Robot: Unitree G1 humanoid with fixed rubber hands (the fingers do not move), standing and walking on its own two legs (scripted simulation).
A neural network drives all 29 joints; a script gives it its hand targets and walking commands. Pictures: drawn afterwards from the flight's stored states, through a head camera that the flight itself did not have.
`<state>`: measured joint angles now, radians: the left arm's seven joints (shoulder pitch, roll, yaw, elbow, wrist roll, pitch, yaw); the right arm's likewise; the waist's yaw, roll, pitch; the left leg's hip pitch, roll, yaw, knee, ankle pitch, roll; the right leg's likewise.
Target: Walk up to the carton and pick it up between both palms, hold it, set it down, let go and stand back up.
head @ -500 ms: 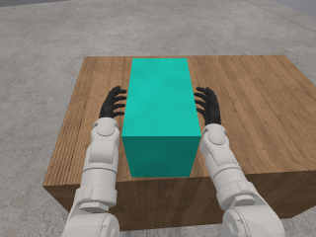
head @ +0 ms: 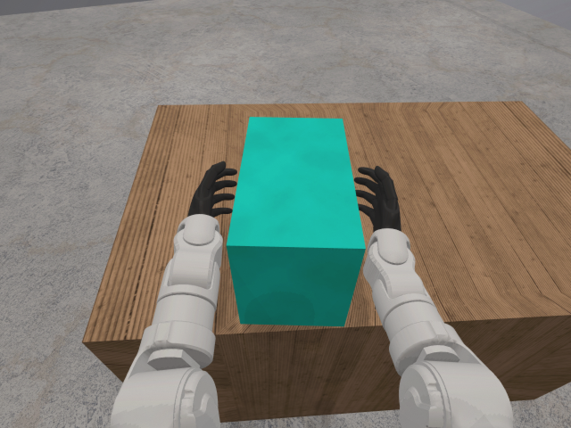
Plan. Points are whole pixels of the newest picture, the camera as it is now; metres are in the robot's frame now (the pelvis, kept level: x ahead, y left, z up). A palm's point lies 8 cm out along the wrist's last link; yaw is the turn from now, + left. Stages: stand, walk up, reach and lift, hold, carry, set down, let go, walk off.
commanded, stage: set down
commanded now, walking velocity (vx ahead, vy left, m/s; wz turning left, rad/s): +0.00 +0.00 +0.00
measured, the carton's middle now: (294, 215) +0.46 -0.04 +0.03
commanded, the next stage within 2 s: none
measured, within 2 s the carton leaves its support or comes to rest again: rests again in 1.50 s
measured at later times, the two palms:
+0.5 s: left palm (207, 217) +0.42 +0.10 +0.08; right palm (382, 217) +0.39 -0.16 +0.09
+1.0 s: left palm (220, 211) +0.44 +0.08 +0.07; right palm (384, 220) +0.41 -0.17 +0.07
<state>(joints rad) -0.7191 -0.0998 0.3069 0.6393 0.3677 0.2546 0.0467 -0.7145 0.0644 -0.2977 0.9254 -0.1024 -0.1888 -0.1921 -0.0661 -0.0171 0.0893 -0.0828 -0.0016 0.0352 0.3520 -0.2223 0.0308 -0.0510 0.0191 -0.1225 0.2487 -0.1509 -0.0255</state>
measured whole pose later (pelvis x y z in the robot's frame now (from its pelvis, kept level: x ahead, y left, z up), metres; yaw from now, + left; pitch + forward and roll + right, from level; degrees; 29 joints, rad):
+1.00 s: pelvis +0.02 +0.01 +0.00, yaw -3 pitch +6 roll -1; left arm -0.83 -0.13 0.48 0.91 0.42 0.05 0.07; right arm -0.78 0.11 -0.59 0.96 -0.35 -0.20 -0.10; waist -0.04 0.01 0.00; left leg -0.21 0.00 0.10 0.34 -0.23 0.04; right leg -0.21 0.02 -0.08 0.26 -0.15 -0.01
